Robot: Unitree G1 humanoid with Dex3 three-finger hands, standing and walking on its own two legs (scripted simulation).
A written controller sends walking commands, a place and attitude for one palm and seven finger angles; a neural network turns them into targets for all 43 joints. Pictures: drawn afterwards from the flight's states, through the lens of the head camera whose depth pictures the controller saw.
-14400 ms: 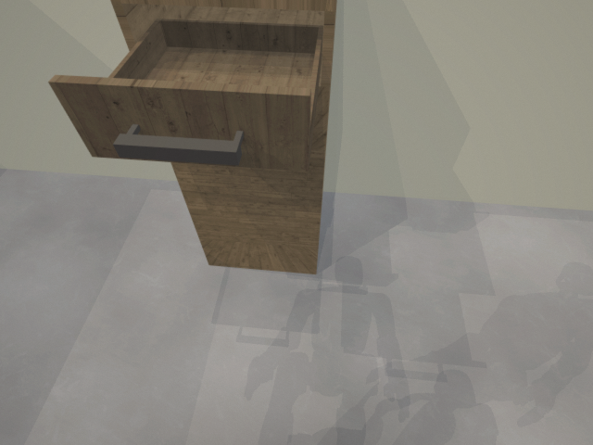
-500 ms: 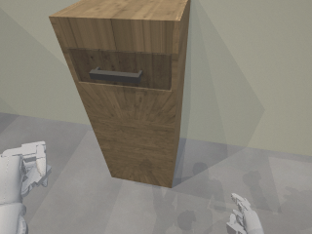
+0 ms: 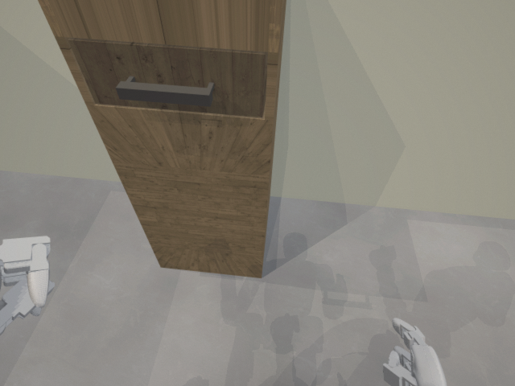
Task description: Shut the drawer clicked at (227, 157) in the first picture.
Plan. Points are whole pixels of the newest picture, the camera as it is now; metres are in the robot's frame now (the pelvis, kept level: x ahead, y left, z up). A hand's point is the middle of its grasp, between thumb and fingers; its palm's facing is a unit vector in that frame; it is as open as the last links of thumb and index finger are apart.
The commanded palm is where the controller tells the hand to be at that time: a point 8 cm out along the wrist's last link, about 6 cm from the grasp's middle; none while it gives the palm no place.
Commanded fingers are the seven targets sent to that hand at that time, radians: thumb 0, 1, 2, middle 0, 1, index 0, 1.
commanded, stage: step back with the hand held close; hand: left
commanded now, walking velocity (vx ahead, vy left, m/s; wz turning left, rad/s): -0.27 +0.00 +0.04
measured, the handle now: (168, 88) +0.63 +0.22 +0.12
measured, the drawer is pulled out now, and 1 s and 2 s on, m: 0.00 0.00 0.00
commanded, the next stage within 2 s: stop stepping back and stand still in 0.72 s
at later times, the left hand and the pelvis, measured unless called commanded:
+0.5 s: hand out of the picture +0.09 +0.24 +0.19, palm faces +0.44 -0.77 -0.46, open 3.2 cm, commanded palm +0.03 +0.28 +0.18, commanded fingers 0.00 0.90 0.90 -1.40 -1.60 -1.40 -1.60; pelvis -0.09 -0.01 -0.01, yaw +2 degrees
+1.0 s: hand out of the picture -0.02 +0.18 +0.17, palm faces +0.28 -0.78 -0.56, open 3.2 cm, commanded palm -0.07 +0.23 +0.18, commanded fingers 0.00 0.90 0.90 -1.40 -1.60 -1.40 -1.60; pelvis -0.21 -0.05 -0.01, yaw -2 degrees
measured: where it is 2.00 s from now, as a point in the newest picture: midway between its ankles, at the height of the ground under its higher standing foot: outside the picture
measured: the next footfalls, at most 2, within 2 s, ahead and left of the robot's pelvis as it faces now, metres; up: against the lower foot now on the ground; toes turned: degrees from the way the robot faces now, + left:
right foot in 0.58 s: -0.18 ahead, -0.13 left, +0.00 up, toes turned +0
left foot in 0.74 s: -0.07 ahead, +0.08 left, +0.00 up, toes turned +0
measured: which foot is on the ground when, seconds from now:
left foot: down 0.00-0.58, up 0.60-0.72, down 0.74-0.98, up 1.00-1.00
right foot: down 0.00-0.32, up 0.34-0.56, down 0.58-0.76, up 0.78-0.98, down 1.00-1.00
